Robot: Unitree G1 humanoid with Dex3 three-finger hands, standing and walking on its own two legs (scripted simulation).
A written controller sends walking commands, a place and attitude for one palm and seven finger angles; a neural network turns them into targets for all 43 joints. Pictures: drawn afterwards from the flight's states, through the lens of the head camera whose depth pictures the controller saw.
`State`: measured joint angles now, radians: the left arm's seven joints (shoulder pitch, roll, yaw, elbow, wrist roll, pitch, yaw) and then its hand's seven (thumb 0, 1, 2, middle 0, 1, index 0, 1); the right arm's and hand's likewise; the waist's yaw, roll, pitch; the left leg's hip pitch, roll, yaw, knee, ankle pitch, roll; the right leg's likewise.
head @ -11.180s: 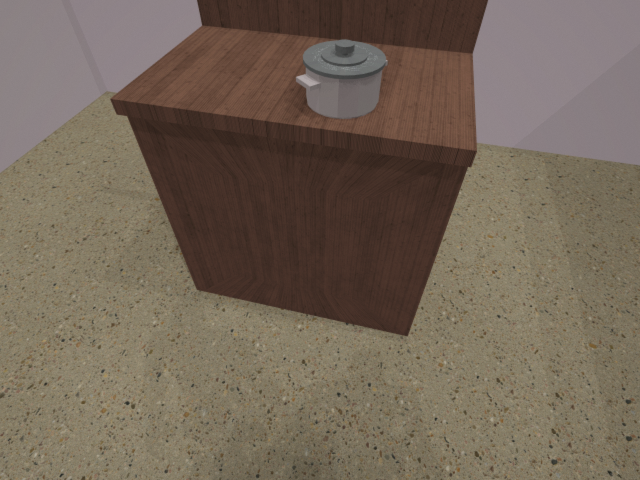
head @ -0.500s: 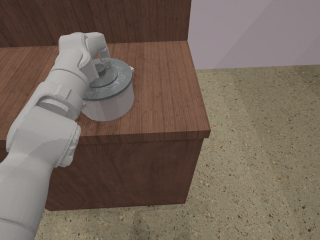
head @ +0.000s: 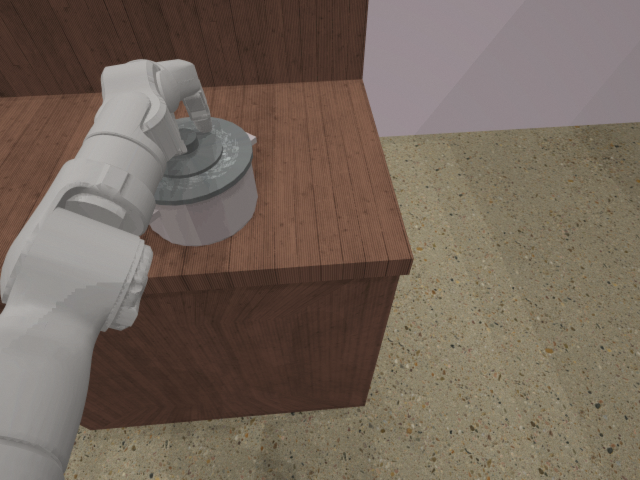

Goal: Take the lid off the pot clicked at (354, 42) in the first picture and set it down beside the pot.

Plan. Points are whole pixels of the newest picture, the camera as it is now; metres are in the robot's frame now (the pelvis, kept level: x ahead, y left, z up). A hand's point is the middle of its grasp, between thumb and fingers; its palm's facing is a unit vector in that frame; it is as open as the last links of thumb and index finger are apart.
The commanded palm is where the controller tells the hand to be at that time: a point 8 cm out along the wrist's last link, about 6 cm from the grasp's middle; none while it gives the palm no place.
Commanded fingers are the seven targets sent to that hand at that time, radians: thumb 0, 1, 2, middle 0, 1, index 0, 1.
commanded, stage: lower the open fingers around the knob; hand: left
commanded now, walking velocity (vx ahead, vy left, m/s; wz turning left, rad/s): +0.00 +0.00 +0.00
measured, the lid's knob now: (182, 141) +0.51 +0.15 +0.16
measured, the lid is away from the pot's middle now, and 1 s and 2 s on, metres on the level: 0.00 0.00 0.00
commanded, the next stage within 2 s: close the fingers and squeeze the knob in 0.68 s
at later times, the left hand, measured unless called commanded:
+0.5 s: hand (173, 131) +0.49 +0.15 +0.19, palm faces -0.38 -0.12 -0.92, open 9.9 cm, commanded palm +0.49 +0.15 +0.23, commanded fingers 0.00 -0.37 1.69 -0.88 -0.08 -0.88 -0.08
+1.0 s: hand (174, 137) +0.48 +0.15 +0.19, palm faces -0.38 -0.13 -0.91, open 9.9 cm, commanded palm +0.49 +0.16 +0.23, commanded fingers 0.00 0.02 0.95 -0.50 -0.93 -0.50 -0.93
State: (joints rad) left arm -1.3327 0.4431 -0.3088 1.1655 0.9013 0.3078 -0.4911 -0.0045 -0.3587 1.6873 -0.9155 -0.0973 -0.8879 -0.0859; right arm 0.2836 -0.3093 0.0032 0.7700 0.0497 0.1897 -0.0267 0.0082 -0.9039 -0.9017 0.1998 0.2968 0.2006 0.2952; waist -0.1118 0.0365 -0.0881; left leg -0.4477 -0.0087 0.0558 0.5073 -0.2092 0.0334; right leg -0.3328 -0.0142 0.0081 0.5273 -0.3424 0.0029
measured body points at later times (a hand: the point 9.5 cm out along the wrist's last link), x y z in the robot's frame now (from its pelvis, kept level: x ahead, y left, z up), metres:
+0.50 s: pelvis +0.00 +0.00 +0.00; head +0.04 -0.01 +0.45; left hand +0.50 +0.16 +0.24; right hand +0.05 -0.28 -0.14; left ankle +0.02 +0.10 -0.73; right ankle -0.05 -0.12 -0.73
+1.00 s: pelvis +0.00 +0.00 +0.00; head +0.03 -0.01 +0.45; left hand +0.50 +0.16 +0.24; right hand +0.06 -0.28 -0.13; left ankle +0.02 +0.10 -0.73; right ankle -0.05 -0.12 -0.73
